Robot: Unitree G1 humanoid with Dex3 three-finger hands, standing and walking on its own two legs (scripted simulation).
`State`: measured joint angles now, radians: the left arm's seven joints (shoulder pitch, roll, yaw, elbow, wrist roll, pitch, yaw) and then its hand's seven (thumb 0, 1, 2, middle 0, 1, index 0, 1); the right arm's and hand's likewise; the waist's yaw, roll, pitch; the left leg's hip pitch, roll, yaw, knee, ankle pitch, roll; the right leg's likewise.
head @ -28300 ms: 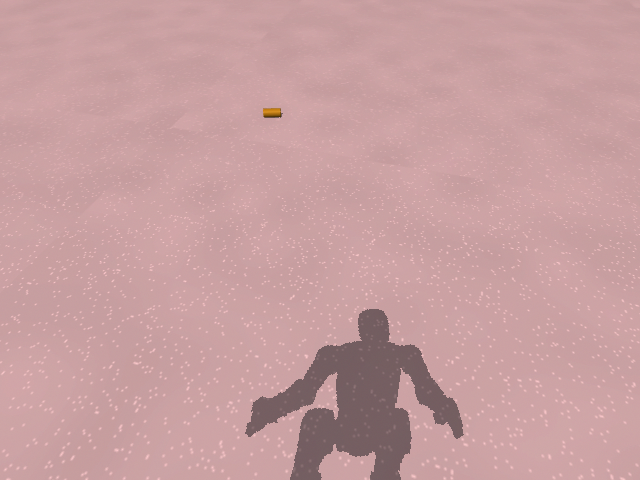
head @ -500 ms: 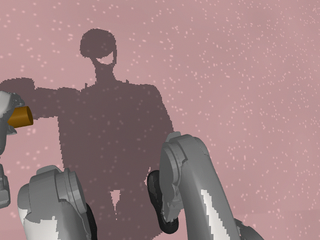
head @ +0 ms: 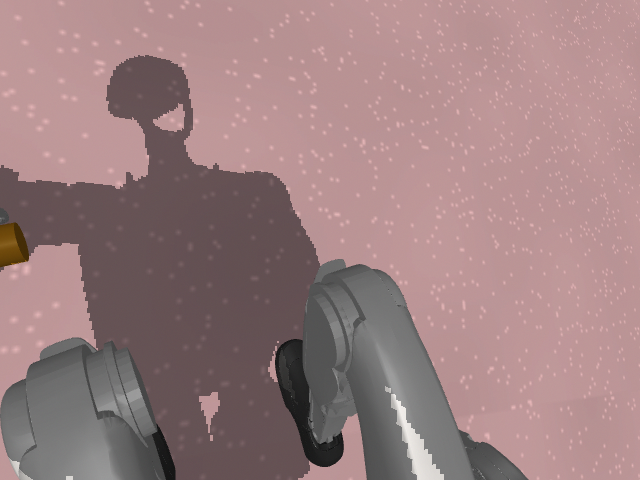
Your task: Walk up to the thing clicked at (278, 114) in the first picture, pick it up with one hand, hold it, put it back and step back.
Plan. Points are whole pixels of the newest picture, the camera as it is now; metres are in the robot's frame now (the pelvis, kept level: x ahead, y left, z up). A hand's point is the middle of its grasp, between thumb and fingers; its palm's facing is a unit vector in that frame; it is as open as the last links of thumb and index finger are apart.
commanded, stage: rest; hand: left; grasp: from above
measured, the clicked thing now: out of the picture +0.44 +0.30 -0.26
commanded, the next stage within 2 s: open in 0.14 s
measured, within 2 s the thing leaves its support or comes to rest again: rests again in 0.70 s
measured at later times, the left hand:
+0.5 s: hand out of the picture +0.44 +0.29 -0.23, palm faces -0.45 -0.10 -0.89, open 8.2 cm
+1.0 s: hand out of the picture +0.44 +0.30 -0.23, palm faces -0.46 -0.12 -0.88, open 11.8 cm
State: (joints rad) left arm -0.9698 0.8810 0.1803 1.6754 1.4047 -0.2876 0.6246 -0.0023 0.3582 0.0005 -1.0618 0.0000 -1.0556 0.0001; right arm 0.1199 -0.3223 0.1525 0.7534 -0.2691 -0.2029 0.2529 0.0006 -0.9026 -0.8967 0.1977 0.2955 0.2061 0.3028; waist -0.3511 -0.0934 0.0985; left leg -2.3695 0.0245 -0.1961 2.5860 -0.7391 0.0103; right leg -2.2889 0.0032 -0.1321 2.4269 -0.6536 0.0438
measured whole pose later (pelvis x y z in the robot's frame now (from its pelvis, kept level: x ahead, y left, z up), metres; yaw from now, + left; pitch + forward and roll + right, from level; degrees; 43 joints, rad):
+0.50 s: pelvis -0.01 +0.00 +0.00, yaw -1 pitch +27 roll -13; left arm -1.02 0.93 0.12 1.76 1.38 -0.28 0.65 0.00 0.32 0.21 -0.90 -0.18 -0.90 -0.17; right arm 0.12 -0.34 0.22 0.74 -0.28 -0.25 0.29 0.00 -0.90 -0.90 0.20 0.30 0.21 0.30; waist -0.37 -0.10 0.12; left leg -2.36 0.03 -0.22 2.58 -0.73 0.02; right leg -2.26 0.01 -0.15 2.40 -0.64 0.05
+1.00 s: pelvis -0.01 +0.00 +0.01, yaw -1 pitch +27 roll -13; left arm -1.02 0.95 0.13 1.73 1.36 -0.28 0.62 0.00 -0.12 0.69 -0.43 -0.63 -0.42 -0.63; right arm 0.12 -0.33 0.24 0.71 -0.28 -0.24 0.29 0.00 -0.90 -0.90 0.20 0.30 0.21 0.30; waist -0.37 -0.11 0.13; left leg -2.35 0.02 -0.23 2.58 -0.73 0.01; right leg -2.26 0.01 -0.16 2.39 -0.63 0.05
